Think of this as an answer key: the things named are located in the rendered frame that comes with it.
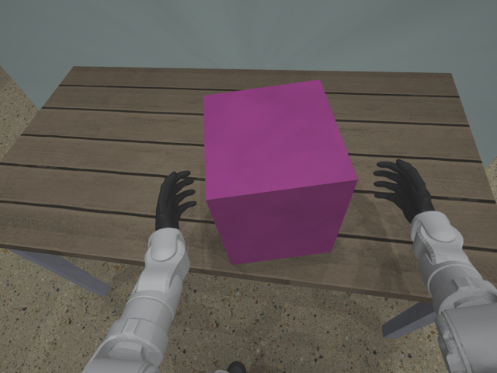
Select left robot forearm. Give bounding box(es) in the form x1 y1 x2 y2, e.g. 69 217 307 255
81 228 190 373

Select right robot upper arm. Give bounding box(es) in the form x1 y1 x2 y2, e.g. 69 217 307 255
435 302 497 373

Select carton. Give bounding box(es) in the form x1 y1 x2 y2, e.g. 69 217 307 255
203 79 358 265

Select left robot upper arm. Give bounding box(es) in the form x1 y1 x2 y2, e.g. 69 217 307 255
82 357 161 373

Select right robot hand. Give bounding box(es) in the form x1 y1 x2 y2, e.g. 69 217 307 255
374 159 435 224

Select right robot forearm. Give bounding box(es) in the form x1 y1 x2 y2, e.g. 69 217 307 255
409 211 497 315

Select left robot hand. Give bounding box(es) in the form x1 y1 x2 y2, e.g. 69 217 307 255
155 171 197 231

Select table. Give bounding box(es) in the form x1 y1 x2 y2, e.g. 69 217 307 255
0 66 497 339

